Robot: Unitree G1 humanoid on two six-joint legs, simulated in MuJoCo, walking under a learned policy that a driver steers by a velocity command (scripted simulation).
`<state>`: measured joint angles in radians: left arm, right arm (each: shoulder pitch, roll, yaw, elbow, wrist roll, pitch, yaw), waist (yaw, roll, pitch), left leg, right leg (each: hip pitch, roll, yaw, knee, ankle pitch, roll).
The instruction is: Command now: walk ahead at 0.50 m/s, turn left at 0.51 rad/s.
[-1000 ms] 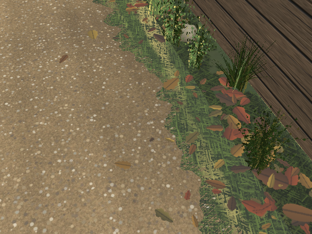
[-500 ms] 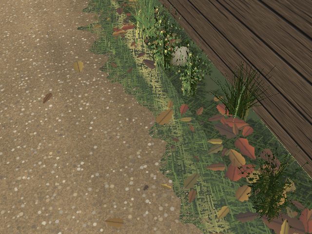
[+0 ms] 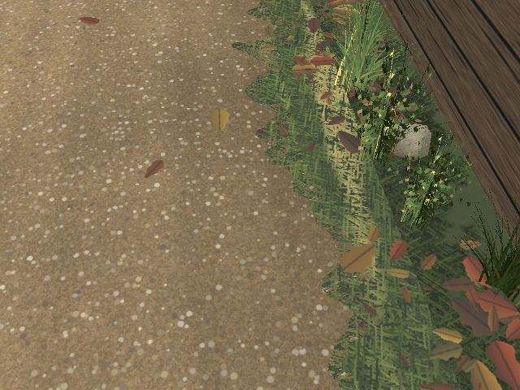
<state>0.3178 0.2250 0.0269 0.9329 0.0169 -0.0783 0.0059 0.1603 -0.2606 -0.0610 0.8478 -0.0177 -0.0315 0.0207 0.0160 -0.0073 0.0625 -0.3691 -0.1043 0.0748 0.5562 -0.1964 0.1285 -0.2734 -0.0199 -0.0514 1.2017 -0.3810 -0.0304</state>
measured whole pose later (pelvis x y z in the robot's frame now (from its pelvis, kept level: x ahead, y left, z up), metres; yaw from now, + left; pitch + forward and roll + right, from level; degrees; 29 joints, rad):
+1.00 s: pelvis +0.51 +0.10 -0.01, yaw +35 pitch +1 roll -1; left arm 0.39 0.26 0.04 0.89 0.02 -0.04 0.01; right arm 0.04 -0.27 -0.04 0.69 -0.05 -0.02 0.05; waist 0.05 0.00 0.07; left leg -0.47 -0.06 0.09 0.63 -0.18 0.14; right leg -0.08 -0.11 -0.21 0.86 -0.49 0.02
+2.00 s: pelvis +0.79 +0.32 +0.01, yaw +12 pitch +3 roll +0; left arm 0.34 0.30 0.10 0.80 0.02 0.00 -0.02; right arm 0.17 -0.27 -0.02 0.75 -0.03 -0.07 -0.02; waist 0.03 -0.02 -0.05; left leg -0.31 -0.02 -0.03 0.48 -0.19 0.01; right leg -0.31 0.14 0.18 0.68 -0.42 -0.07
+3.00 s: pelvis +1.32 +0.31 +0.00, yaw -17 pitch +1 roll +0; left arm 0.42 0.29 0.05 0.87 0.01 -0.05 0.00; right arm 0.11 -0.25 -0.02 0.70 -0.04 -0.06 0.01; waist 0.06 -0.02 0.04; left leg -0.43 -0.02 0.05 0.57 -0.16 0.05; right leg -0.12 0.12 0.12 0.85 -0.47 -0.09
